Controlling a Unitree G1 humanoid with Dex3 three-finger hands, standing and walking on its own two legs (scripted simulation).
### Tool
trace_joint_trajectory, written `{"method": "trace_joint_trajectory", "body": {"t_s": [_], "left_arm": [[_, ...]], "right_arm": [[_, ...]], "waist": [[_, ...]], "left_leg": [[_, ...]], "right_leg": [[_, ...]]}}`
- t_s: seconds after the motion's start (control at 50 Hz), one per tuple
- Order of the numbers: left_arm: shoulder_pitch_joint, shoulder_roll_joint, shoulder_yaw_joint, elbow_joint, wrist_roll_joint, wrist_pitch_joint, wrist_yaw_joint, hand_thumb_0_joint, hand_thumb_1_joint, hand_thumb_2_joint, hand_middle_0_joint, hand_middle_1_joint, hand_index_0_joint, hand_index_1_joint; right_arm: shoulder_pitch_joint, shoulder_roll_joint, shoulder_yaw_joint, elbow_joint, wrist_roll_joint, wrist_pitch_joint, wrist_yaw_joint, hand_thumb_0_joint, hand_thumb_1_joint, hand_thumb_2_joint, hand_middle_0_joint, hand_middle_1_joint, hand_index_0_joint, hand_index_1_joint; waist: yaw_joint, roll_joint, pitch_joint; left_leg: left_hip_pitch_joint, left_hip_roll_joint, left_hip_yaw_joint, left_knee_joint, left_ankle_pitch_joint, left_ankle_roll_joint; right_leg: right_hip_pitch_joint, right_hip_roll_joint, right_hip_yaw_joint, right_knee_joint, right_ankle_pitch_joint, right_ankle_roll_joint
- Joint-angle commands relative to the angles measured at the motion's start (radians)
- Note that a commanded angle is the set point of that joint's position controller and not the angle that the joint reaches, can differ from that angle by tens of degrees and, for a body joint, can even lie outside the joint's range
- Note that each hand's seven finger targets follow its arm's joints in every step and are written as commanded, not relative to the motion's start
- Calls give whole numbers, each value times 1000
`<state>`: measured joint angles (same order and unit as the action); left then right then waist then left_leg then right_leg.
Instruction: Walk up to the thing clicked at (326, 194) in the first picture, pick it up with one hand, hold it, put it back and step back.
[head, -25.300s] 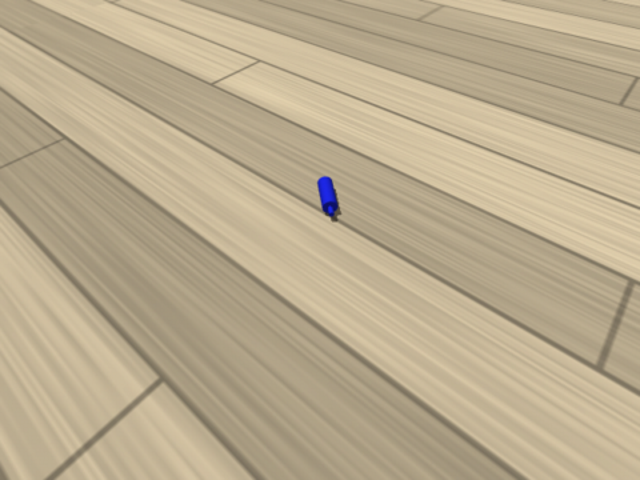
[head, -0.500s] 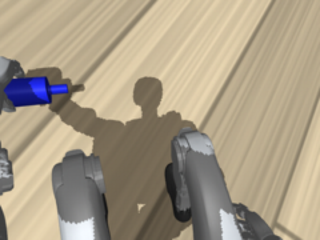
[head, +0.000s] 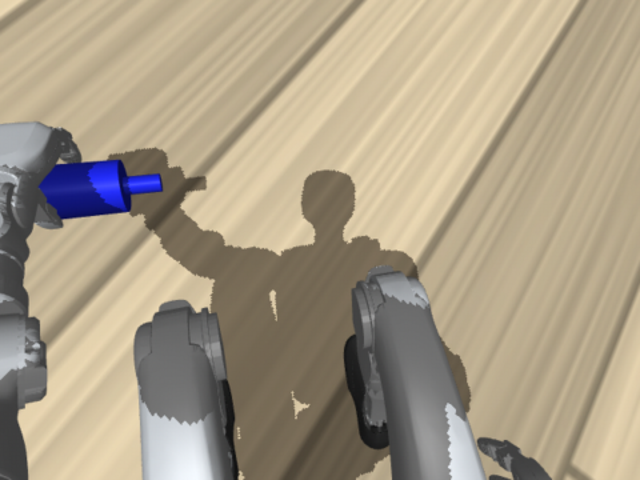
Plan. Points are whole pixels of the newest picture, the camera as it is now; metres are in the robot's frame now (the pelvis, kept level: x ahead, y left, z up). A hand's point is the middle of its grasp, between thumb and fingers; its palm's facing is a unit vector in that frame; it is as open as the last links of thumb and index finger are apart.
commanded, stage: lift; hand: left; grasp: from above
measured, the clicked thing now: (71, 190) +0.48 +0.29 -0.17
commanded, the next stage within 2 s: hold in 1.42 s
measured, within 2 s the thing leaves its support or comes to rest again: neither
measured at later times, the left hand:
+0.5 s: hand out of the picture +0.40 +0.30 +0.04, palm faces -0.42 -0.10 -0.90, open 9.7 cm
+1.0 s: hand out of the picture +0.34 +0.25 +0.22, palm faces -0.45 -0.11 -0.89, open 9.7 cm
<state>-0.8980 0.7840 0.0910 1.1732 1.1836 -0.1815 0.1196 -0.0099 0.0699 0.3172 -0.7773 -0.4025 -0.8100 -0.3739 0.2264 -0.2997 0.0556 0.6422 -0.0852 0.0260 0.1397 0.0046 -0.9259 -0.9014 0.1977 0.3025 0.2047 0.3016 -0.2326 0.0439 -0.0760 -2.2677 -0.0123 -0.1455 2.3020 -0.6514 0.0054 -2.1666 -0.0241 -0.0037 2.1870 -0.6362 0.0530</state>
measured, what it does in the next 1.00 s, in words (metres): rises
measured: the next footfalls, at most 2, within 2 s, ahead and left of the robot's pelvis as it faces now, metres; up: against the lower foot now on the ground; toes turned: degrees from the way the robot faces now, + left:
none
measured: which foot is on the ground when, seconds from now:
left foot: down 0.00-1.00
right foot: down 0.00-1.00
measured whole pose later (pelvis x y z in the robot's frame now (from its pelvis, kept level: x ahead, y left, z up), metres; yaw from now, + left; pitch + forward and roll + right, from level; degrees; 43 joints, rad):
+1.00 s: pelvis +0.03 -0.02 +0.29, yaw +6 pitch +16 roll -2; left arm -0.32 0.47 -0.11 0.73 0.99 -0.07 0.05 -0.01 0.08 0.35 -0.74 -0.42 -0.77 -0.40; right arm 0.22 -0.26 -0.02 0.69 0.03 0.00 -0.05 0.01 -0.90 -0.89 0.20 0.30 0.20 0.30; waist -0.07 0.05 -0.13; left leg -1.08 0.05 -0.04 1.28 -0.49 -0.03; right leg -1.06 -0.03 0.00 1.24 -0.46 0.05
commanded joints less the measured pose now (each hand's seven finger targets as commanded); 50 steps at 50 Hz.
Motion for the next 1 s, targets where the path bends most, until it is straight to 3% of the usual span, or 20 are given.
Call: {"method": "trace_joint_trajectory", "body": {"t_s": [0.0,0.12,0.14,0.2,0.22,0.3,0.32,0.34,0.44,0.54,0.56,0.64,0.66,0.7,0.72,0.86,0.96,0.98], "left_arm": [[-320,329,74,-306,-52,5,14,0,848,700,-1187,-583,-1198,-572],[-269,263,46,-435,-103,9,-16,0,825,713,-1173,-582,-1180,-575],[-219,252,50,-420,-104,15,-19,0,818,712,-1159,-588,-1168,-578],[-206,223,40,-527,-124,24,-27,0,836,727,-1159,-609,-1170,-597],[-158,197,26,-511,-129,34,-32,0,834,712,-1152,-615,-1167,-600],[-99,198,35,-594,-163,55,-44,0,838,740,-1156,-622,-1168,-610],[-119,187,26,-670,-172,57,-46,0,829,749,-1155,-609,-1162,-602],[-66,180,29,-645,-171,67,-48,0,827,757,-1146,-620,-1156,-610],[-1,119,-6,-721,-196,93,-60,0,820,733,-1131,-599,-1142,-587],[135,67,-21,-708,-209,125,-66,0,795,720,-1102,-599,-1115,-584],[112,69,-24,-752,-213,127,-68,0,805,716,-1108,-601,-1123,-585],[210,59,-25,-738,-219,139,-80,0,795,727,-1115,-583,-1123,-575],[195,24,-48,-750,-223,135,-85,0,778,706,-1096,-584,-1108,-572],[226,29,-43,-705,-222,129,-84,0,766,707,-1087,-595,-1099,-583],[224,1,-55,-709,-226,124,-83,0,750,684,-1083,-555,-1091,-547],[240,-62,-93,-669,-213,105,-43,0,731,680,-1058,-598,-1072,-584],[228,-73,-91,-634,-192,112,7,0,773,690,-1089,-596,-1102,-582],[235,-100,-113,-620,-182,117,17,0,768,699,-1085,-606,-1098,-593]], "right_arm": [[181,-253,-119,-45,20,12,-31,0,-917,-906,199,300,199,300],[153,-227,-134,-65,41,22,-52,0,-913,-905,200,300,199,300],[151,-228,-136,-65,45,24,-56,0,-911,-905,200,300,199,300],[141,-224,-149,-74,53,29,-66,0,-907,-903,200,300,200,300],[135,-217,-148,-77,55,30,-69,0,-908,-904,200,300,199,300],[115,-199,-152,-87,61,34,-87,0,-905,-902,200,300,200,300],[104,-192,-152,-92,64,34,-93,0,-903,-902,200,300,200,300],[103,-192,-155,-91,65,35,-98,0,-901,-901,200,300,200,300],[64,-170,-152,-89,78,35,-125,0,-894,-898,200,300,200,300],[30,-147,-142,-88,92,33,-145,0,-891,-896,200,300,200,300],[26,-145,-143,-92,96,31,-150,0,-891,-896,200,300,200,300],[8,-129,-134,-86,107,21,-172,0,-892,-897,200,300,200,300],[11,-124,-135,-80,107,17,-177,0,-893,-897,200,300,200,300],[3,-117,-131,-76,111,4,-189,0,-894,-898,200,300,200,300],[2,-112,-128,-68,111,-3,-192,0,-893,-898,200,300,200,300],[3,-94,-128,-54,116,-45,-204,0,-897,-899,200,300,200,300],[6,-93,-132,-30,116,-63,-205,0,-895,-898,200,300,200,300],[12,-91,-131,-26,118,-66,-204,0,-895,-898,200,300,200,300]], "waist": [[31,317,-781],[47,298,-773],[51,300,-746],[67,315,-808],[69,307,-792],[83,250,-781],[88,285,-800],[94,262,-797],[100,242,-723],[126,175,-658],[127,170,-670],[143,117,-593],[130,111,-565],[140,74,-497],[134,79,-472],[150,46,-421],[160,41,-393],[159,42,-383]], "left_leg": [[688,-3,72,-354,164,9],[737,9,51,-466,68,15],[756,10,34,-498,72,11],[871,17,20,-543,139,5],[890,18,24,-558,153,5],[920,17,63,-601,162,15],[949,18,63,-632,159,13],[971,21,62,-645,169,15],[1054,33,53,-768,142,9],[1135,37,62,-884,120,10],[1153,35,69,-903,113,11],[1210,32,85,-992,105,11],[1225,34,88,-1011,107,10],[1242,33,87,-1061,82,13],[1257,37,84,-1082,89,11],[1377,25,106,-1207,111,8],[1468,19,115,-1292,131,2],[1488,17,117,-1311,139,0]], "right_leg": [[344,26,-112,-235,183,-93],[386,29,-102,-306,136,-84],[384,25,-105,-311,141,-80],[422,24,-101,-340,182,-79],[434,24,-98,-363,186,-78],[553,24,-81,-459,199,-74],[582,24,-80,-472,202,-75],[598,27,-80,-490,205,-72],[690,29,-78,-587,191,-67],[833,35,-72,-706,176,-64],[872,36,-67,-734,174,-64],[991,39,-50,-848,163,-62],[1008,39,-43,-873,167,-61],[1054,41,-37,-932,145,-59],[1069,39,-33,-947,152,-60],[1240,39,-4,-1121,143,-62],[1330,44,5,-1215,153,-58],[1340,46,3,-1229,164,-60]]}}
